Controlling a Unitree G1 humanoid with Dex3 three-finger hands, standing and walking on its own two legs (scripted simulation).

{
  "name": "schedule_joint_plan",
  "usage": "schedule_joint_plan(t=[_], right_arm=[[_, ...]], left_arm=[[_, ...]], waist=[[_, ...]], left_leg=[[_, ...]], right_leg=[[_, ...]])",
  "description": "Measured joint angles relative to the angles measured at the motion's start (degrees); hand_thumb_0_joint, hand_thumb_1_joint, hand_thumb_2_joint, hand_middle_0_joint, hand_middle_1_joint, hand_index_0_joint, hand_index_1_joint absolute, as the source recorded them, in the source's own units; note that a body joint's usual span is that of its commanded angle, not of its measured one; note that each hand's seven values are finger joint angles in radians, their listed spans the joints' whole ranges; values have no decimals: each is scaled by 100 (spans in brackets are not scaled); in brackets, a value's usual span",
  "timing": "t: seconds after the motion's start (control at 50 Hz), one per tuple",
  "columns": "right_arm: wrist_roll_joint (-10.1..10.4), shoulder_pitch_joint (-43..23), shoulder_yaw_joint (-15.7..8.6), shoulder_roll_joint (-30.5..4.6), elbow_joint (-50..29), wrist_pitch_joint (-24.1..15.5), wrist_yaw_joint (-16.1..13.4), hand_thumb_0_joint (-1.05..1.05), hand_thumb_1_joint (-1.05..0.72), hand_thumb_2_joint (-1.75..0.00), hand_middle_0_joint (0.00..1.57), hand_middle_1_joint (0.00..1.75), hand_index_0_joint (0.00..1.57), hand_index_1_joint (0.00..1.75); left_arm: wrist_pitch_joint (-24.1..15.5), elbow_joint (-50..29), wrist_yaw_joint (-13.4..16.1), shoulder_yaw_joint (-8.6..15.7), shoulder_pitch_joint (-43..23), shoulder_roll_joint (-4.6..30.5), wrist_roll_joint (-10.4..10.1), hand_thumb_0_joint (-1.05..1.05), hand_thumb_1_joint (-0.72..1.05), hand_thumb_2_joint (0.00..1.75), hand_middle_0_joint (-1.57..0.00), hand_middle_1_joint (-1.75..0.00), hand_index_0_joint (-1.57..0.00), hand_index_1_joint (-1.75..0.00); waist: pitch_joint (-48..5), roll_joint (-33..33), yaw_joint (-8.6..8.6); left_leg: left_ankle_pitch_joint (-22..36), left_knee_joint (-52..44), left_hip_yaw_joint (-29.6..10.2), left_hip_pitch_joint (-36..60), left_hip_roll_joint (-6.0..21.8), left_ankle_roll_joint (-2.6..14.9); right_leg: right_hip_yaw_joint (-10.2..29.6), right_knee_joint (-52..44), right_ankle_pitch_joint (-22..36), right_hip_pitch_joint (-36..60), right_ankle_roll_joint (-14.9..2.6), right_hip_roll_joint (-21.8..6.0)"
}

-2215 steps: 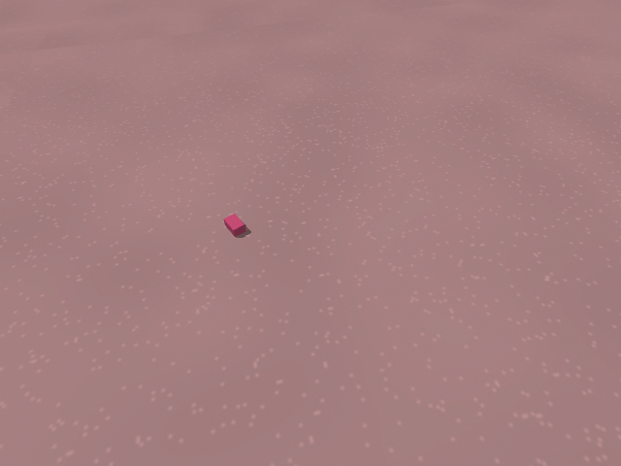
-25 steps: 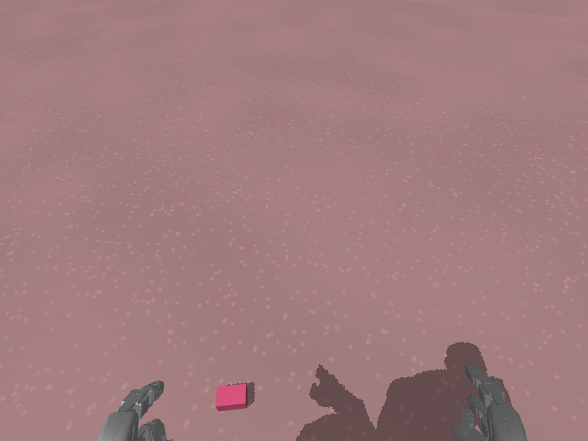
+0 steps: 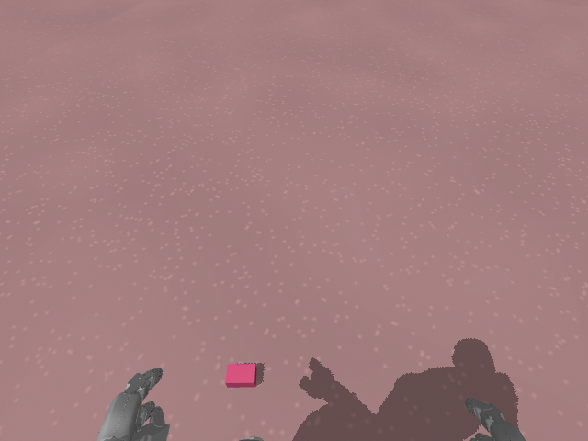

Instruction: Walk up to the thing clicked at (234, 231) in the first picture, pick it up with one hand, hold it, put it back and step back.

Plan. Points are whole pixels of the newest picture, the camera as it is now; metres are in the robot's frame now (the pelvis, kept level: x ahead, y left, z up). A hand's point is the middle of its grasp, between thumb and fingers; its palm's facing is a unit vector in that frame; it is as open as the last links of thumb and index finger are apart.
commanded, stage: stand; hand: left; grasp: from above
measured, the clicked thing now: (241, 375) +0.43 +0.21 -0.71
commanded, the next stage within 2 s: none
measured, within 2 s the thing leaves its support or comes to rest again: neither
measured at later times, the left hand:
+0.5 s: hand out of the picture +0.03 +0.25 -0.12, palm faces +0.04 -0.95 -0.31, open 7.4 cm
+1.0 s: hand out of the picture +0.04 +0.25 -0.11, palm faces +0.03 -0.94 -0.34, open 7.4 cm
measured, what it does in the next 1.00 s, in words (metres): rises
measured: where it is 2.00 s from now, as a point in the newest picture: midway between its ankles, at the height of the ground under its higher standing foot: outside the picture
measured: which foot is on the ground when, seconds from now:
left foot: down 0.00-1.00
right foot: down 0.00-1.00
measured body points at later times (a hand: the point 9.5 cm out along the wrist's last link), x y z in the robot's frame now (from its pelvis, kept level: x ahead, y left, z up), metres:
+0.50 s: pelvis +0.00 +0.02 +0.04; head +0.00 +0.03 +0.49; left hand +0.03 +0.30 -0.10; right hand +0.07 -0.25 -0.09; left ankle +0.03 +0.13 -0.69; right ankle +0.00 -0.14 -0.69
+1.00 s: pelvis +0.00 +0.00 +0.05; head -0.01 +0.00 +0.50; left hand +0.04 +0.30 -0.09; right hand +0.06 -0.29 -0.09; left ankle +0.03 +0.13 -0.69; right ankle +0.00 -0.14 -0.69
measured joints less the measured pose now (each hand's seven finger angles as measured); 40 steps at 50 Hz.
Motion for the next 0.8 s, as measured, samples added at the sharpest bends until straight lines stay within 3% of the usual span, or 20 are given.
schedule_joint_plan(t=[0.06,0.16,0.34,0.54,0.8], right_arm=[[90,-16,-146,-86,292,127,164,1,-90,-90,21,30,21,30],[120,31,-273,-161,685,254,198,1,-90,-90,21,30,21,30],[197,10,-253,-57,1317,438,161,1,-90,-90,20,30,21,30],[278,-101,-227,12,1746,486,175,1,-90,-90,21,30,21,30],[308,-207,-224,-136,1983,490,183,1,-90,-90,20,30,21,30]], left_arm=[[-238,828,9,108,-119,66,4,1,90,89,-21,-30,-20,-30],[-447,1924,37,235,-129,118,-26,1,91,89,-21,-30,-20,-30],[-611,3165,19,217,-66,56,-60,1,91,89,-20,-30,-20,-30],[-698,3865,-4,149,-128,38,-63,1,91,89,-21,-30,-20,-30],[-750,4113,-5,126,-344,103,-82,0,91,89,-21,-30,-20,-30]], waist=[[125,-21,22],[243,-4,16],[381,62,21],[445,95,18],[412,139,-35]], left_leg=[[110,-279,34,302,-25,32],[277,-709,63,757,-35,83],[725,-1631,46,1482,-55,129],[1142,-2413,41,1982,-109,137],[1366,-2802,15,2229,-82,81]], right_leg=[[22,-273,116,291,42,-28],[34,-779,339,769,96,-39],[-20,-1877,881,1581,143,-53],[-49,-2627,1275,2073,172,-107],[-79,-2905,1435,2272,132,-79]])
